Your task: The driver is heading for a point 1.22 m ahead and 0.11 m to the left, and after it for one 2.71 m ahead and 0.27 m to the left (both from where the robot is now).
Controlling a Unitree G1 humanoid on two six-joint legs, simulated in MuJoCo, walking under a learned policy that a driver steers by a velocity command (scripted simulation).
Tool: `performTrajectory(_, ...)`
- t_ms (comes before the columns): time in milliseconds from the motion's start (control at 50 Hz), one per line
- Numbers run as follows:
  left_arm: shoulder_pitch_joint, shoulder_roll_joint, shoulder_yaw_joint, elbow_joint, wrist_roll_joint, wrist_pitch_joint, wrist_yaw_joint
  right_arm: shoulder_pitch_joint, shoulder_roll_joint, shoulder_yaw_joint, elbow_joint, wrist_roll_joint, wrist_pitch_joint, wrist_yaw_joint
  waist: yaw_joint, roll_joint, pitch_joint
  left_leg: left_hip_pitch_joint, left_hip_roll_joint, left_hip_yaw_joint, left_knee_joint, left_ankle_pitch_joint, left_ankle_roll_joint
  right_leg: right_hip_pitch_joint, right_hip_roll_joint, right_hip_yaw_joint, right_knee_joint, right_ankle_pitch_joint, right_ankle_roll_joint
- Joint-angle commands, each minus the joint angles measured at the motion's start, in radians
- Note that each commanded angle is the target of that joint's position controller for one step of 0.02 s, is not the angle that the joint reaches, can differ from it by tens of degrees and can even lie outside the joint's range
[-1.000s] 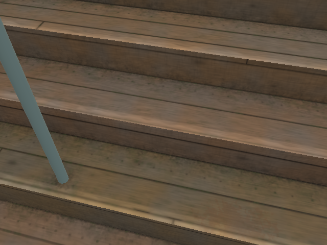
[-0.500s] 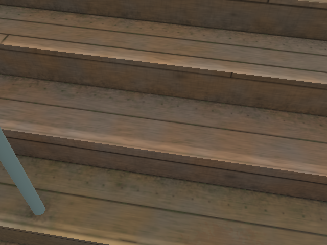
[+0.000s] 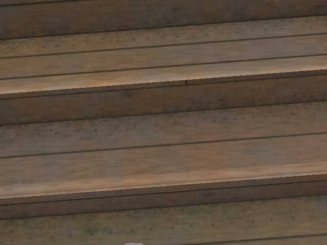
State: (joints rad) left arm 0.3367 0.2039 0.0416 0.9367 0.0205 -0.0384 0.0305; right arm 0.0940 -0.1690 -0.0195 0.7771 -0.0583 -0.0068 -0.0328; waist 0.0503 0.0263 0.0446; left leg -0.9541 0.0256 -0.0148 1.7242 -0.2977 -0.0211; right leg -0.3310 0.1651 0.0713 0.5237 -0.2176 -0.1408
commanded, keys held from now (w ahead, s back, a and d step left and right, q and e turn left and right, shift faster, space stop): no key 0.78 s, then w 0.22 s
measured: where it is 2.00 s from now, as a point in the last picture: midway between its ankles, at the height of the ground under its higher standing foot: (179, 119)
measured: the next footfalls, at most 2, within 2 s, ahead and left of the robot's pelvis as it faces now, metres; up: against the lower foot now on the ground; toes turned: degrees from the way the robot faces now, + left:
left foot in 0.46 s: +0.28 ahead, +0.19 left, +0.17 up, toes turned -2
right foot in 1.10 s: +0.32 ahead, -0.02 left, +0.17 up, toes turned -9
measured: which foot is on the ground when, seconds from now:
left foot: up 0.00-0.44, down 0.46-1.00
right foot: down 0.00-0.50, up 0.52-1.00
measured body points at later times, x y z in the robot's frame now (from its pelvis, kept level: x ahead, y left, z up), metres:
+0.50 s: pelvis +0.14 +0.09 +0.03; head +0.19 +0.09 +0.48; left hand +0.10 +0.34 -0.11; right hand +0.38 -0.09 -0.04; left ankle +0.24 +0.19 -0.57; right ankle +0.03 -0.03 -0.70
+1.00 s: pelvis +0.24 +0.10 +0.17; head +0.25 +0.09 +0.62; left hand +0.37 +0.29 +0.03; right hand +0.19 -0.14 +0.02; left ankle +0.24 +0.19 -0.56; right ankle +0.30 -0.03 -0.51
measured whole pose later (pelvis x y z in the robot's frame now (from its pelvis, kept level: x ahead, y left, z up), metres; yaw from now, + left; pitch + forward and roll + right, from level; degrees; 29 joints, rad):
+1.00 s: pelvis +0.24 +0.10 +0.17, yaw -6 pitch +1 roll +1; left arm 0.23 0.13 0.02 0.80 0.02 0.03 -0.01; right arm 0.41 -0.15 -0.08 0.99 -0.04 -0.04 -0.06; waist -0.04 -0.01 -0.01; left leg -0.26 -0.02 0.10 0.53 -0.31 0.09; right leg -0.63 -0.06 -0.03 1.01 -0.32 0.00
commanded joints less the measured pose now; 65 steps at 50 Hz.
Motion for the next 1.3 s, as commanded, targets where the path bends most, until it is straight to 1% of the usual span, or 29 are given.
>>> performTrajectory(20,0.096,0.135,0.023,-0.040,-0.002,-0.004,0.021,0.026,-0.035,-0.003,-0.078,-0.009,0.021,-0.015,-0.018,-0.052,-0.100,-0.186,-0.015,0.019,0.176,0.000,-0.003,0.184,-0.305,0.346,-0.079,0.445,-0.149)
performTrajectory(180,0.227,0.113,0.005,0.019,-0.003,-0.013,0.039,-0.127,0.018,0.033,-0.186,-0.006,0.034,-0.009,0.042,-0.085,-0.045,-0.475,-0.029,0.039,0.406,-0.178,0.019,0.396,-0.339,0.408,-0.101,0.357,-0.154)
performTrajectory(260,0.218,0.120,-0.001,0.041,-0.005,-0.031,0.041,-0.205,0.016,0.039,-0.254,0.004,0.048,-0.016,0.040,-0.084,-0.002,-0.494,-0.014,0.037,0.358,-0.244,0.017,0.389,-0.359,0.401,-0.147,0.382,-0.152)
performTrajectory(340,0.213,0.133,-0.002,0.059,-0.009,-0.008,0.052,-0.253,0.031,0.060,-0.350,0.003,0.073,-0.015,0.028,-0.113,-0.029,-0.364,0.023,0.048,0.095,-0.249,0.022,0.387,-0.335,0.359,-0.219,0.461,-0.117)
performTrajectory(360,0.215,0.159,0.010,0.057,-0.013,-0.011,0.069,-0.261,0.053,0.066,-0.378,0.002,0.074,-0.014,0.017,-0.128,-0.047,-0.325,0.040,-0.032,0.086,-0.325,0.052,0.421,-0.397,0.387,-0.243,0.609,-0.108)
performTrajectory(380,0.192,0.172,0.012,0.036,-0.021,0.003,0.066,-0.221,0.045,0.077,-0.368,0.024,0.078,-0.010,-0.002,-0.071,-0.073,-0.192,0.034,0.047,-0.157,-0.378,0.062,0.418,-0.383,0.315,-0.295,0.651,-0.097)
performTrajectory(420,0.144,0.163,0.017,0.012,-0.015,0.036,0.064,-0.186,0.058,0.081,-0.355,0.052,0.078,-0.008,-0.013,-0.138,-0.091,0.163,-0.013,0.100,-0.434,-0.391,0.094,0.293,-0.334,0.189,-0.310,0.857,-0.055)
performTrajectory(440,0.154,0.174,0.013,-0.011,-0.019,0.034,0.045,-0.042,0.034,0.055,-0.268,0.070,0.064,-0.006,-0.047,-0.148,-0.204,0.382,-0.097,0.200,-0.426,-0.393,0.112,0.282,-0.324,0.106,-0.191,1.376,-0.051)
performTrajectory(460,0.154,0.200,0.024,-0.003,-0.043,0.015,0.027,0.108,0.015,0.036,-0.226,0.072,0.044,-0.005,-0.122,-0.170,-0.299,0.609,-0.106,0.153,-0.578,-0.181,0.132,0.257,-0.329,0.080,-0.052,1.572,-0.021)
performTrajectory(480,0.114,0.210,0.030,-0.032,-0.070,0.001,-0.005,0.207,-0.066,-0.002,-0.181,0.066,0.035,-0.020,-0.183,-0.087,-0.363,0.823,-0.039,-0.083,-0.689,-0.069,0.187,0.078,-0.259,0.060,0.127,1.302,0.050)
performTrajectory(500,0.045,0.193,0.031,-0.088,-0.075,0.000,-0.033,0.318,-0.185,-0.034,-0.142,0.020,0.048,-0.033,-0.247,0.279,-0.421,0.902,0.224,-0.563,-1.012,0.208,0.337,-0.082,-0.080,0.021,0.482,0.401,0.130)
performTrajectory(520,0.045,0.146,0.039,-0.076,-0.003,0.008,-0.045,0.256,-0.159,-0.025,-0.125,0.021,0.061,-0.049,-0.189,0.303,-0.419,0.723,0.286,-0.870,-1.199,0.249,0.411,-0.069,0.000,0.168,0.858,-0.194,0.133)
performTrajectory(540,0.047,0.066,0.020,-0.103,0.025,0.024,-0.045,0.118,-0.144,-0.020,-0.131,0.036,0.059,-0.045,-0.101,0.188,-0.231,0.554,0.289,-0.826,-1.221,0.059,0.398,-0.199,-0.008,0.227,1.036,-0.236,0.133)
performTrajectory(580,-0.002,0.013,0.003,-0.152,0.025,0.051,-0.007,-0.023,-0.047,0.001,-0.077,0.042,0.037,-0.047,0.001,0.024,0.047,0.302,0.220,-0.576,-1.199,-0.274,0.296,-0.311,-0.062,0.124,1.043,-0.238,0.104)
performTrajectory(620,0.044,-0.012,-0.003,-0.140,0.045,0.069,0.022,0.022,-0.026,-0.006,-0.018,0.023,0.012,-0.032,0.020,0.039,0.025,0.317,0.165,-0.400,-1.149,-0.182,0.265,-0.373,-0.028,0.077,1.233,-0.117,0.088)
performTrajectory(700,-0.004,-0.024,-0.011,-0.167,0.021,0.056,0.023,0.121,-0.030,-0.012,0.081,0.031,-0.043,-0.004,0.020,0.024,-0.017,0.436,0.143,-0.251,-1.174,-0.044,0.223,-0.520,-0.023,0.106,1.299,-0.006,0.084)
performTrajectory(740,-0.058,-0.029,-0.019,-0.209,0.038,0.056,0.023,0.141,-0.030,-0.013,0.104,0.033,-0.047,-0.006,0.022,0.028,-0.017,0.507,0.127,-0.195,-1.206,-0.005,0.190,-0.569,-0.065,0.125,1.162,0.052,0.114)
performTrajectory(780,-0.108,-0.016,-0.015,-0.222,0.033,0.061,0.021,0.185,-0.044,-0.021,0.131,0.040,-0.051,-0.013,-0.010,0.031,-0.036,0.581,0.137,-0.191,-1.220,0.105,0.212,-0.593,-0.080,0.088,1.099,0.077,0.143)
performTrajectory(840,-0.134,-0.021,-0.020,-0.241,0.023,0.063,-0.008,0.275,-0.071,-0.040,0.161,0.052,-0.038,-0.035,-0.049,0.075,-0.075,0.714,0.175,-0.271,-1.363,-0.128,0.280,-0.609,-0.176,-0.005,0.914,0.027,0.176)
performTrajectory(900,-0.210,-0.006,-0.013,-0.273,0.021,0.060,-0.025,0.337,-0.133,-0.078,0.184,0.036,-0.030,-0.055,-0.083,0.073,-0.049,0.778,0.226,-0.362,-1.481,-0.314,0.319,-0.608,-0.251,-0.011,0.773,-0.012,0.190)
performTrajectory(980,-0.117,-0.021,-0.007,-0.189,-0.001,0.053,-0.039,0.295,-0.110,-0.091,0.149,0.013,-0.051,-0.027,-0.063,0.089,-0.084,0.638,0.193,-0.193,-1.517,-0.275,0.261,-0.192,-0.213,-0.134,0.422,-0.131,0.116)
performTrajectory(1040,0.043,-0.035,0.004,-0.119,-0.011,0.052,-0.021,0.282,-0.127,-0.093,0.154,0.010,-0.047,-0.003,-0.002,0.051,0.015,0.525,0.166,-0.139,-1.447,-0.345,0.266,0.066,-0.140,-0.248,0.108,-0.197,0.066)
performTrajectory(1080,0.193,-0.040,0.009,-0.041,-0.001,0.023,-0.002,0.310,-0.106,-0.089,0.168,0.016,-0.027,0.013,0.038,-0.069,0.013,0.451,0.081,-0.031,-1.115,-0.224,0.244,0.310,-0.115,-0.214,-0.138,-0.125,0.070)
performTrajectory(1100,0.242,0.009,0.015,-0.044,0.011,0.000,0.002,0.271,-0.049,-0.070,0.126,0.022,-0.036,0.024,0.049,-0.193,-0.036,0.326,0.010,0.055,-0.824,-0.144,0.182,0.406,-0.318,0.111,-0.280,-0.308,0.055)
performTrajectory(1120,0.284,0.098,0.030,-0.037,0.023,0.002,0.003,0.218,-0.040,-0.067,0.070,0.044,-0.046,0.038,0.048,-0.287,-0.045,0.027,-0.068,0.082,-0.579,-0.172,0.136,0.493,-0.520,0.520,-0.407,-0.540,-0.056)
performTrajectory(1140,0.251,0.076,0.029,-0.046,0.024,-0.005,0.002,0.205,-0.056,-0.067,0.070,0.025,-0.051,0.048,0.019,-0.179,0.012,-0.024,-0.009,0.003,-0.384,-0.121,0.120,0.386,-0.585,0.660,-0.434,-0.657,-0.106)
performTrajectory(1160,0.186,0.044,0.016,-0.048,0.012,-0.019,-0.003,0.167,-0.059,-0.067,0.068,0.021,-0.058,0.055,-0.017,-0.087,0.066,-0.054,0.025,-0.019,-0.287,-0.045,0.106,0.313,-0.545,0.560,-0.423,-0.606,-0.098)
performTrajectory(1220,0.183,-0.010,-0.002,0.006,0.013,-0.054,-0.003,0.182,-0.005,-0.044,0.075,0.016,-0.054,0.070,-0.049,-0.071,0.038,-0.099,0.019,0.024,0.061,0.051,0.104,0.236,-0.409,0.264,-0.336,-0.275,-0.052)
performTrajectory(1300,0.288,-0.019,-0.019,0.105,0.027,-0.087,-0.041,-0.020,0.098,0.015,-0.057,0.038,-0.036,0.030,-0.031,-0.062,0.090,-0.466,-0.030,-0.013,0.531,-0.055,0.172,0.233,-0.434,0.189,-0.288,-0.181,-0.059)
